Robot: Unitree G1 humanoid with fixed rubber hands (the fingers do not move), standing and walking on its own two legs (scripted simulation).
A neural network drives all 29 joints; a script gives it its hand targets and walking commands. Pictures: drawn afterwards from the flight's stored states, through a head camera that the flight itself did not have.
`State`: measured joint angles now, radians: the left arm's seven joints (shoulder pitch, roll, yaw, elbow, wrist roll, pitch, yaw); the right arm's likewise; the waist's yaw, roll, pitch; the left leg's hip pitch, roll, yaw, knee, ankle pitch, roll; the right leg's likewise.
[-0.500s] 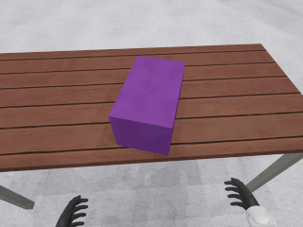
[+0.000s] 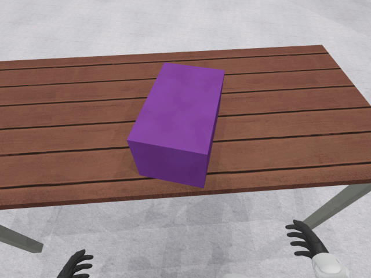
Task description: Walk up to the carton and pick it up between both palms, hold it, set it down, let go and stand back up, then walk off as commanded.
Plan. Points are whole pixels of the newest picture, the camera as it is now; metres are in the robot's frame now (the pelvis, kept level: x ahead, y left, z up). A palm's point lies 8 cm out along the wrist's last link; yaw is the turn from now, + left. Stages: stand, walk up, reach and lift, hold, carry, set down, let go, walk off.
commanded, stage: walk off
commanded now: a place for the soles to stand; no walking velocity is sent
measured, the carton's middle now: (183, 121) +0.51 +0.01 -0.01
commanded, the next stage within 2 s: none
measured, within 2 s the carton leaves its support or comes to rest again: neither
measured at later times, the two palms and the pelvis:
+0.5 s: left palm out of the picture +0.02 +0.30 -0.11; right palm out of the picture -0.01 -0.27 -0.10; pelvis -0.15 +0.02 -0.03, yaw -1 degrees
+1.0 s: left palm out of the picture -0.23 +0.28 -0.10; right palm out of the picture -0.21 -0.31 -0.11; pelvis -0.32 -0.02 -0.01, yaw -1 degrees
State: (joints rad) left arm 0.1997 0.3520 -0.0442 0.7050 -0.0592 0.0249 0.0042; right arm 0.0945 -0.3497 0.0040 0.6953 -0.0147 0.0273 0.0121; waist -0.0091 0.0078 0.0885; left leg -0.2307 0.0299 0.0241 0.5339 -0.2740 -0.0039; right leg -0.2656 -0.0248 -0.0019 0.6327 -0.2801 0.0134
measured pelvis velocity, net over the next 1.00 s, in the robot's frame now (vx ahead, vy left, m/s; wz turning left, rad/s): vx -0.32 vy -0.02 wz -0.02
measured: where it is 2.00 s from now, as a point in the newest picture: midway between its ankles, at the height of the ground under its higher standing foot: outside the picture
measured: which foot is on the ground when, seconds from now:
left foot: down 0.00-0.12, up 0.14-0.44, down 0.46-0.88, up 0.90-1.00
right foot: down 0.00-0.46, up 0.48-0.84, down 0.86-1.00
